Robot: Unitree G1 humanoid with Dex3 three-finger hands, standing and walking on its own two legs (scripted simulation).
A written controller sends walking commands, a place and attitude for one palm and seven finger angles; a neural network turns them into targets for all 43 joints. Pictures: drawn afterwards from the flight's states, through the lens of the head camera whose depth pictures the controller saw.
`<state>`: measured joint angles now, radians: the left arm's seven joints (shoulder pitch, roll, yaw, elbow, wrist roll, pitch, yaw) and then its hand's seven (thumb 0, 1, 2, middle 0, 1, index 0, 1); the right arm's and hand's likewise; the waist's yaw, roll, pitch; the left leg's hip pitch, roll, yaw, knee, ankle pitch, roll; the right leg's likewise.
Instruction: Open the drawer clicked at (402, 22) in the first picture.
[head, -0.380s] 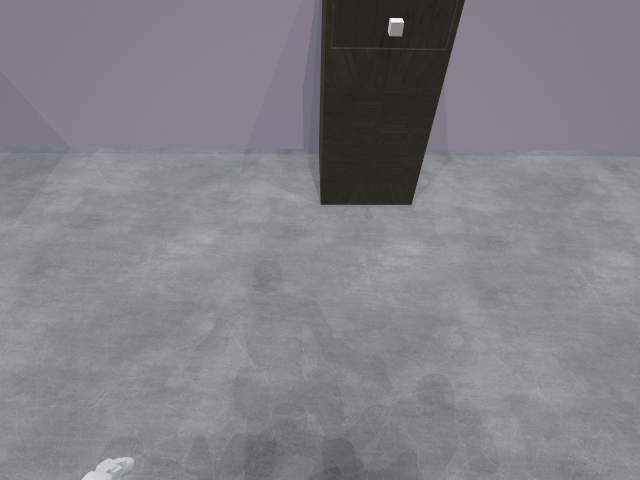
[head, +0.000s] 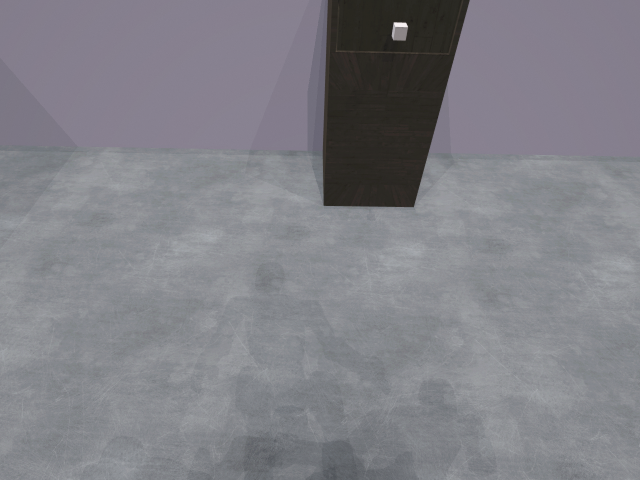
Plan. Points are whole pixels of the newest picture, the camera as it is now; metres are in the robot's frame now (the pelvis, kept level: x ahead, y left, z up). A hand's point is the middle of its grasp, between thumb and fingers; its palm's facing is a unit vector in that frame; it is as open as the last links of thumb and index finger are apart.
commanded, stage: stand and wait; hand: left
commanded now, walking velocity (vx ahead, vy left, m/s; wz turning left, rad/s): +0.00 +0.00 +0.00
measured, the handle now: (398, 29) +1.41 -0.16 +0.04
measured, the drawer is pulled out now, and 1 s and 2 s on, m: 0.00 0.00 0.00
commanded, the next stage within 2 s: look at it before walking up in 0.44 s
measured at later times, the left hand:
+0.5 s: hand out of the picture +0.06 +0.24 -0.15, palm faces -0.02 -0.94 -0.33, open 7.4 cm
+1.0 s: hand out of the picture +0.06 +0.24 -0.15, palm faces -0.03 -0.95 -0.32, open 7.4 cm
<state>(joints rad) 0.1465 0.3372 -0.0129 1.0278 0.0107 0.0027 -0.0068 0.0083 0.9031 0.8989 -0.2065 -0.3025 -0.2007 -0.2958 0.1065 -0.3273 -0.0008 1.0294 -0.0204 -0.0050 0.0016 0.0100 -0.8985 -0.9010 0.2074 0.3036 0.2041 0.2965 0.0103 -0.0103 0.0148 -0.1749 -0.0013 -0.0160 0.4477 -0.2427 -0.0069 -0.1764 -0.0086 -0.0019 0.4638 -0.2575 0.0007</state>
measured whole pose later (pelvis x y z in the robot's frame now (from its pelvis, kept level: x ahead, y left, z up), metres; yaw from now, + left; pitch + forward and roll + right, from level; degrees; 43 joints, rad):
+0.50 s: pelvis -0.01 -0.01 +0.00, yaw +0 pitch -2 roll +0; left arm 0.14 0.34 -0.01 1.09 0.01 0.00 -0.01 0.01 0.90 0.90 -0.21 -0.30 -0.20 -0.30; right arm 0.14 -0.34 0.00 1.11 -0.02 -0.01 0.00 0.01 -0.90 -0.90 0.21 0.30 0.20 0.30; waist 0.00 0.00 0.02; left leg -0.16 0.01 -0.02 0.39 -0.19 -0.02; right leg -0.17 0.00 0.00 0.41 -0.21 -0.01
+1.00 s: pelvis -0.01 -0.01 +0.00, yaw +0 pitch -2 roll +0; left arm 0.15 0.34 -0.01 1.09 0.01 -0.01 -0.01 0.01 0.90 0.90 -0.21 -0.30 -0.20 -0.30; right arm 0.13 -0.34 0.00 1.11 -0.01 -0.01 0.00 0.01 -0.90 -0.90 0.21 0.30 0.20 0.30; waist 0.00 -0.01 0.03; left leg -0.16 0.01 -0.02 0.38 -0.19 -0.02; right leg -0.16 0.01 0.00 0.39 -0.20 -0.01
